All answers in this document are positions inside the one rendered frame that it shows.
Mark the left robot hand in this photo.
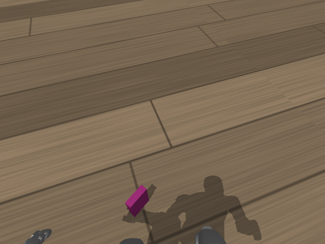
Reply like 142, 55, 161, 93
23, 229, 52, 244

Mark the carton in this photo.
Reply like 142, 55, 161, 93
125, 185, 149, 217

